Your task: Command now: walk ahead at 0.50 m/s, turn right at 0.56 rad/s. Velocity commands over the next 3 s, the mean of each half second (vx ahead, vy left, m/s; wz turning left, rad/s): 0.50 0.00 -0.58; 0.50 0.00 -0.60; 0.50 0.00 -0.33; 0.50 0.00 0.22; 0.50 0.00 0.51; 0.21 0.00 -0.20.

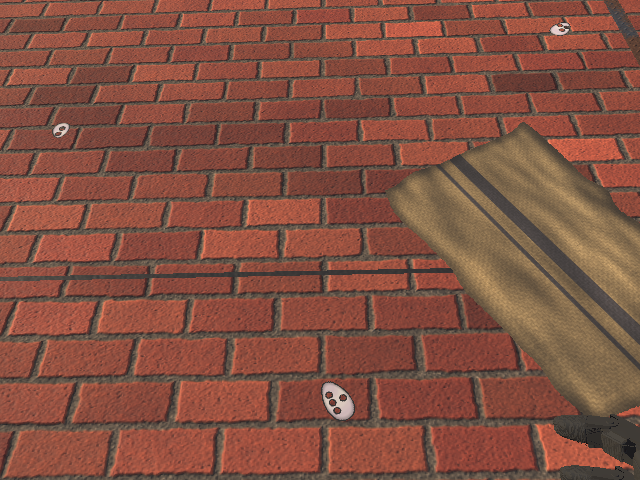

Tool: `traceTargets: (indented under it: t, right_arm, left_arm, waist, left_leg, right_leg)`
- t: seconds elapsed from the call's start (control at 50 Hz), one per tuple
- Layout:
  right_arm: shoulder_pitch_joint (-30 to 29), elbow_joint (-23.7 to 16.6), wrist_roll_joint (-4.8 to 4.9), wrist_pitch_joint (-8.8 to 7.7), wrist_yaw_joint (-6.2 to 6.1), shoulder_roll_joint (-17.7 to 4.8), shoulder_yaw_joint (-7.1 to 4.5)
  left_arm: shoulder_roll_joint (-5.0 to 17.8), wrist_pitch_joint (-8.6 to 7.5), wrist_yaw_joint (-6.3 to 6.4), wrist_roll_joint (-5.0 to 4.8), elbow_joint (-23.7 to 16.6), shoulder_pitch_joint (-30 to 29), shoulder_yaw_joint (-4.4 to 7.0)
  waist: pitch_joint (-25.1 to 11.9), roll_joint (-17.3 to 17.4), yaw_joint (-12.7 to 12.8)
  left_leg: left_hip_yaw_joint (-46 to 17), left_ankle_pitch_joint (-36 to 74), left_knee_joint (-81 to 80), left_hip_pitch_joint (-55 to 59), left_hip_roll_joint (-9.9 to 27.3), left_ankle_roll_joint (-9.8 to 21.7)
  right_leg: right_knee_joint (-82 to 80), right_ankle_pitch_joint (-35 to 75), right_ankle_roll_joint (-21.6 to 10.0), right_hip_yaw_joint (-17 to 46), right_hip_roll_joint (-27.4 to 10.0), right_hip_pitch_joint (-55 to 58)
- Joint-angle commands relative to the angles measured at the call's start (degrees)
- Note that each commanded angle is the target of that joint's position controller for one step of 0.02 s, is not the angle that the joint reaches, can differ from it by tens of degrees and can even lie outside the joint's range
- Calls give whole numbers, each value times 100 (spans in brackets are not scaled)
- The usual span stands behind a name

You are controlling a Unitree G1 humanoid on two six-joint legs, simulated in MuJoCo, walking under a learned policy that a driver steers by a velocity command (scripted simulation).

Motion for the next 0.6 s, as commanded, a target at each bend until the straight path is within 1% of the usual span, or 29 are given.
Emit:
traceTargets:
  t: [0.02,0.04,0.06,0.08,0.1,0.12,0.14,0.16,0.18,0.2,0.22,0.26,0.28,0.32,0.36,0.42,0.44,0.46,0.48,0.5,0.52,0.54,0.56,0.58,0.6]
  right_arm:
    - [399,-286,8,-184,-30,-843,-332]
    - [1202,-208,-96,-203,-80,-1090,-417]
    - [1966,-61,-191,-131,-116,-1571,-553]
    - [2094,24,-29,-64,-72,-1267,-499]
    - [1815,-41,10,-22,-95,-850,-385]
    - [1534,-73,-26,33,-114,-708,-329]
    - [1315,-22,-47,60,-112,-611,-286]
    - [1184,12,-80,53,-114,-507,-241]
    - [1102,48,-87,39,-106,-494,-236]
    - [1074,93,-61,14,-95,-499,-248]
    - [1069,145,-43,-11,-88,-561,-271]
    - [1098,262,-51,-36,-91,-730,-330]
    - [1115,313,-60,-32,-95,-791,-349]
    - [1094,387,-51,-1,-107,-863,-362]
    - [1194,477,-20,42,-127,-947,-373]
    - [1458,637,56,118,-134,-1109,-414]
    - [1507,680,90,150,-133,-1164,-433]
    - [1530,711,122,188,-136,-1219,-453]
    - [1515,718,146,225,-148,-1301,-477]
    - [1507,718,171,264,-170,-1400,-508]
    - [1465,709,190,313,-193,-1449,-519]
    - [1475,683,177,328,-221,-1319,-461]
    - [1701,546,-82,290,-213,-830,-280]
    - [1936,188,-98,112,-134,-419,-94]
    - [1278,161,110,-61,-54,-1016,-222]
  left_arm:
    - [781,-7,25,18,-368,-194,206]
    - [513,-39,-11,77,-493,-316,106]
    - [162,-94,-7,-8,-599,374,-8]
    - [436,-128,-11,-27,-629,527,-18]
    - [887,-106,-24,-53,-600,97,107]
    - [930,-70,-25,-7,-680,-333,132]
    - [854,-64,-43,48,-773,-578,144]
    - [766,-41,-70,48,-802,-615,163]
    - [639,-7,-97,4,-809,-538,147]
    - [505,27,-111,-13,-822,-516,122]
    - [429,51,-118,-4,-873,-586,104]
    - [365,65,-125,40,-974,-792,79]
    - [351,58,-141,47,-994,-876,69]
    - [316,19,-205,32,-1018,-1102,47]
    - [244,-31,-280,34,-1106,-1512,10]
    - [227,-42,-381,11,-1303,-2002,-6]
    - [260,-36,-408,6,-1372,-2098,5]
    - [311,-30,-431,13,-1428,-2137,28]
    - [392,-18,-444,30,-1460,-2072,70]
    - [511,6,-440,54,-1446,-1856,138]
    - [700,28,-424,59,-1320,-1262,255]
    - [1021,59,-352,37,-1051,-263,445]
    - [1548,117,-220,-6,-909,465,590]
    - [1908,30,-251,-31,-1112,128,574]
    - [1351,-43,-297,11,-1150,216,427]
  waist:
    - [-410,-883,-626]
    - [-1139,-614,-1029]
    - [-2076,784,-970]
    - [-2113,1535,-930]
    - [-1251,822,-1030]
    - [-655,355,-1005]
    - [-207,217,-892]
    - [-25,329,-752]
    - [54,474,-652]
    - [71,517,-610]
    - [106,491,-592]
    - [123,340,-592]
    - [100,281,-607]
    - [107,214,-671]
    - [191,170,-833]
    - [324,165,-987]
    - [365,182,-985]
    - [369,205,-948]
    - [285,270,-848]
    - [88,383,-681]
    - [-255,384,-310]
    - [-764,226,195]
    - [-1317,-863,283]
    - [-2185,-1909,-249]
    - [-2099,-960,201]
  left_leg:
    - [146,-162,-416,1458,-20,349]
    - [-410,-197,-155,2929,691,721]
    - [-2510,-943,-198,5178,2011,1610]
    - [-3915,-2047,-670,5343,2535,1814]
    - [-3274,-2585,-817,4611,2319,1568]
    - [-2471,-2223,-935,3841,2055,1359]
    - [-1908,-1678,-1130,3159,1818,1293]
    - [-1453,-1282,-1301,2726,1630,1223]
    - [-1110,-1072,-1465,2411,1508,1200]
    - [-836,-862,-1594,2260,1468,1238]
    - [-606,-630,-1702,2187,1479,1294]
    - [-240,-142,-1816,2244,1548,1386]
    - [-37,82,-1824,2331,1548,1384]
    - [443,380,-1810,2442,1425,1270]
    - [823,464,-1786,2508,1353,1147]
    - [1073,520,-1718,2888,1493,1038]
    - [1131,688,-1637,3077,1567,996]
    - [1212,1081,-1479,3254,1626,947]
    - [1326,1930,-1178,3386,1642,885]
    - [1444,2965,-698,3476,1632,821]
    - [1601,3725,175,3397,1540,726]
    - [1757,3557,1453,2743,1331,535]
    - [1767,342,3389,1065,980,270]
    - [753,-3414,5176,-1014,-199,22]
    - [-55,-3097,5401,-1628,126,142]
  right_leg:
    - [429,2633,-424,1156,-1197,-232]
    - [1660,2397,-232,819,-928,-819]
    - [3601,552,213,-39,-98,-2745]
    - [4555,-1295,309,-183,-306,-3752]
    - [4974,-852,358,-154,-636,-4098]
    - [4987,-400,403,-405,-829,-4053]
    - [4742,-95,429,-489,-978,-3972]
    - [4549,103,428,-513,-1142,-3775]
    - [4430,205,436,-587,-1229,-3571]
    - [4333,271,458,-665,-1274,-3512]
    - [4199,394,492,-702,-1315,-3557]
    - [3796,771,569,-705,-1377,-3723]
    - [3559,1046,588,-714,-1395,-3759]
    - [2893,1697,564,-830,-1370,-3651]
    - [2191,2233,502,-1040,-1292,-3444]
    - [1561,2235,362,-1273,-1201,-3336]
    - [1425,2052,289,-1330,-1169,-3343]
    - [1312,1787,197,-1421,-1098,-3282]
    - [1229,1469,81,-1567,-949,-3046]
    - [1203,1147,-45,-1748,-736,-2635]
    - [1023,1088,-213,-1899,-482,-1828]
    - [738,1439,-440,-1846,-281,-328]
    - [775,1782,-860,-120,-1416,1454]
    - [-278,286,-2043,3286,-2607,2863]
    - [-706,-118,-1737,3161,-2554,2740]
